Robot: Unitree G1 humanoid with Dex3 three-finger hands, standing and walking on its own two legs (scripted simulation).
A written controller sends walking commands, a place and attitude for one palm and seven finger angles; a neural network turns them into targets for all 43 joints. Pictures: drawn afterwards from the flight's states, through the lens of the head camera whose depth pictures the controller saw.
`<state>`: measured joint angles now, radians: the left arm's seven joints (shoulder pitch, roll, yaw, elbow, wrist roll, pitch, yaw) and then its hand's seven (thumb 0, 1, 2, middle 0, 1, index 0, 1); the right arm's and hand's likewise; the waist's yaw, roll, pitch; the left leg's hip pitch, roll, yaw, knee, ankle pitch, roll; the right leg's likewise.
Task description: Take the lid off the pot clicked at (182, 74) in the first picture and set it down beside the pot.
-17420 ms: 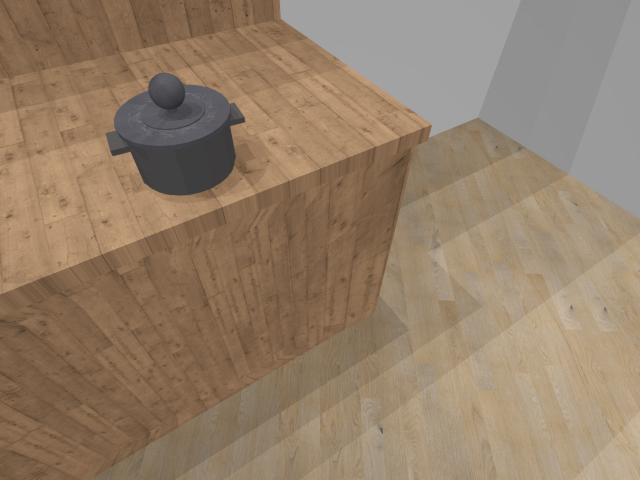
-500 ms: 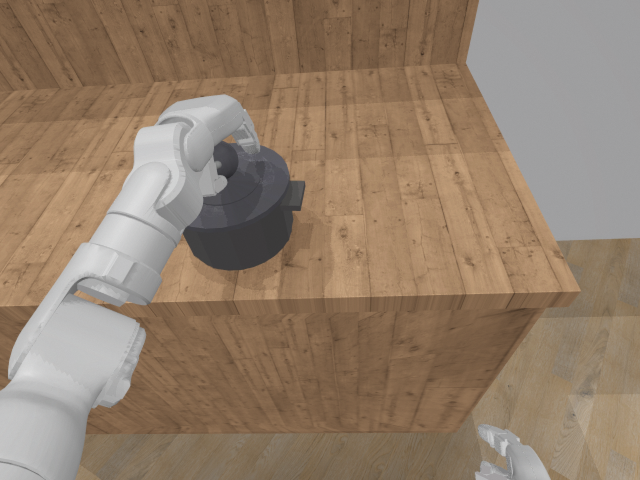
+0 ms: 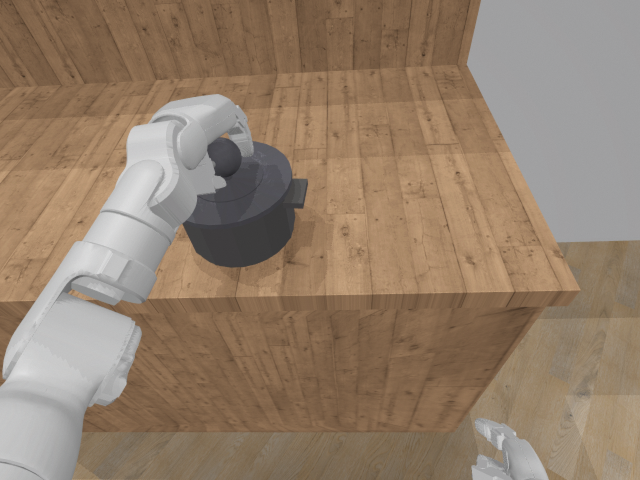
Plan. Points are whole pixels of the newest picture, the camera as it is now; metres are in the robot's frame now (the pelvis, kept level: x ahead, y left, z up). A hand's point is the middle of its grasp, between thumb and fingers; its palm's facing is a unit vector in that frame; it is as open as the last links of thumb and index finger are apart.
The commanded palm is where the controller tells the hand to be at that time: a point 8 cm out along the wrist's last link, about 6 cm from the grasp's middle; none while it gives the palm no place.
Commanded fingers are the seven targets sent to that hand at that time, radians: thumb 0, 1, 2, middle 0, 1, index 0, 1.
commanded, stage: close the fingers and squeeze the knob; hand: left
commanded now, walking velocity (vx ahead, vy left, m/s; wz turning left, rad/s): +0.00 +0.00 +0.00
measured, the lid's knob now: (221, 157) +0.48 +0.14 +0.17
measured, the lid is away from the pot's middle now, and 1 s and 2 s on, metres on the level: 0.01 0.01 0.02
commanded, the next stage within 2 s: lift the lid straight up in 1.24 s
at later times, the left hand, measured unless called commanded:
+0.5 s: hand (215, 163) +0.45 +0.14 +0.18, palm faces -0.29 -0.10 -0.95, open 7.6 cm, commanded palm +0.43 +0.15 +0.25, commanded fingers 0.00 0.49 0.69 -0.85 -0.97 -0.85 -0.97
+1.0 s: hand (215, 163) +0.45 +0.14 +0.18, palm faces -0.29 -0.11 -0.95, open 7.2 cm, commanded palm +0.43 +0.15 +0.25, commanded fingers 0.00 0.60 0.75 -0.89 -0.99 -0.88 -0.98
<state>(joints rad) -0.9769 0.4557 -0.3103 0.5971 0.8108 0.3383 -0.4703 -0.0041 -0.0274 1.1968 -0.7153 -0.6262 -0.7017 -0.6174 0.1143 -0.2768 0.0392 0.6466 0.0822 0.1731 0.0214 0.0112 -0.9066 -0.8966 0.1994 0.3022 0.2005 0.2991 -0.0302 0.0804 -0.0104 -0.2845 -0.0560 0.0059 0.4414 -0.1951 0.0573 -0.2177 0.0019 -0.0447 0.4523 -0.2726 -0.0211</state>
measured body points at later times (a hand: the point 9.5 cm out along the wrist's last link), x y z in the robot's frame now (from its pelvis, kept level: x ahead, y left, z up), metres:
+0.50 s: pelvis +0.00 +0.00 +0.00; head +0.02 -0.03 +0.45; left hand +0.46 +0.14 +0.23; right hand +0.14 -0.24 -0.13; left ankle +0.02 +0.09 -0.74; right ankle -0.02 -0.11 -0.74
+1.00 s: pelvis +0.00 +0.00 +0.00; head +0.03 -0.03 +0.45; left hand +0.46 +0.14 +0.23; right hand +0.15 -0.24 -0.12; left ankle +0.02 +0.09 -0.74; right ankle -0.02 -0.11 -0.74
